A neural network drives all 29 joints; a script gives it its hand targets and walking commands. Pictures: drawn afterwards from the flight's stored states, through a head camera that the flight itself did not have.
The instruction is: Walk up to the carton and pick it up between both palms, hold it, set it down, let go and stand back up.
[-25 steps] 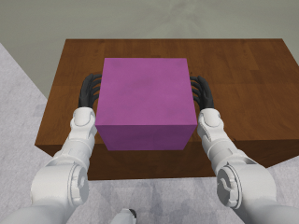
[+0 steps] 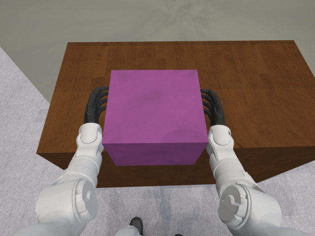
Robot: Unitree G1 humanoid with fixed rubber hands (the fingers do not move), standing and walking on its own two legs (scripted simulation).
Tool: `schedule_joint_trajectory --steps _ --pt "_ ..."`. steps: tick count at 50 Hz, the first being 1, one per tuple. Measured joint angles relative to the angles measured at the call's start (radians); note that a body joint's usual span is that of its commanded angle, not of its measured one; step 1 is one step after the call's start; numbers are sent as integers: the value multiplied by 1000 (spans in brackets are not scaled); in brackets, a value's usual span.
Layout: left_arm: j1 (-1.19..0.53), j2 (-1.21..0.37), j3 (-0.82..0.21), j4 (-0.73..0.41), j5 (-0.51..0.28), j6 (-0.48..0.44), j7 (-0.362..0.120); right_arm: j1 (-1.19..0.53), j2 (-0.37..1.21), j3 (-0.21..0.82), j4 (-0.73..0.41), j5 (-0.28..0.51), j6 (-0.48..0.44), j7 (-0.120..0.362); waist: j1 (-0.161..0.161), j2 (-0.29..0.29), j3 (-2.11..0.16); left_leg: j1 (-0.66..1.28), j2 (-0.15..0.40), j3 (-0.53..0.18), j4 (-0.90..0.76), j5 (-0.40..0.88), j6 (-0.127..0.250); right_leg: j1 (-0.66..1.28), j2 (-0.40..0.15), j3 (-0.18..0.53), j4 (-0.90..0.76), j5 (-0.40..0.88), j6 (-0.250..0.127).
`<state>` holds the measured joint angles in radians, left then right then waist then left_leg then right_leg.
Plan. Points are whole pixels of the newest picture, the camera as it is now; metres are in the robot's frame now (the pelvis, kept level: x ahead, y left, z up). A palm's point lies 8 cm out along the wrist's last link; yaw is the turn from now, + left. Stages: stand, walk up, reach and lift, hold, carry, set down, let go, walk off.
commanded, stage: reach and lift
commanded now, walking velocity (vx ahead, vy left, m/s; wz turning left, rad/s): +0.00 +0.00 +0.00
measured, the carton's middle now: (154, 119) +0.41 +0.06 -0.03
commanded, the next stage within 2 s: none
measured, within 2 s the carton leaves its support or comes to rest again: leaves its support in 1.68 s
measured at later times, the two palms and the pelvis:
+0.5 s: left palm (93, 118) +0.38 +0.22 +0.00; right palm (216, 120) +0.41 -0.10 +0.00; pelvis +0.01 +0.00 +0.00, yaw +0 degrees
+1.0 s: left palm (93, 118) +0.38 +0.22 +0.00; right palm (216, 122) +0.41 -0.10 +0.00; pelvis +0.01 +0.00 +0.00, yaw +1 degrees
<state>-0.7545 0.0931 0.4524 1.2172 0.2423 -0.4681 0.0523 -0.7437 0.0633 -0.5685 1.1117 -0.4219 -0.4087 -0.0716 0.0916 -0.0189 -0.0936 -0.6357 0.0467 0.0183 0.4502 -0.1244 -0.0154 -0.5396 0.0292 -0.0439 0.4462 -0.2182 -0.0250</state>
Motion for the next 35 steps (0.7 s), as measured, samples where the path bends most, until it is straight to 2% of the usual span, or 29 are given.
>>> schedule_joint_trajectory --steps 5,17,35 --pt "25 -1 0 -18 2 1 -8 15 9 3 4 -10 -9 -8 -8 -2 0 19 -2 -2 -2 -7 -3 21 -3 -6 -1 -11 -2" --pt "43 -10 3 -28 -8 1 -22 34 1 28 31 29 -36 -14 -9 -13 1 39 -2 1 10 -25 -2 46 -5 -11 5 -26 -2" --pt "22 -2 -10 -8 -26 0 -14 14 -13 39 56 41 -43 -22 -8 -15 -23 -6 5 11 17 -16 1 0 -4 -13 12 -17 -2"
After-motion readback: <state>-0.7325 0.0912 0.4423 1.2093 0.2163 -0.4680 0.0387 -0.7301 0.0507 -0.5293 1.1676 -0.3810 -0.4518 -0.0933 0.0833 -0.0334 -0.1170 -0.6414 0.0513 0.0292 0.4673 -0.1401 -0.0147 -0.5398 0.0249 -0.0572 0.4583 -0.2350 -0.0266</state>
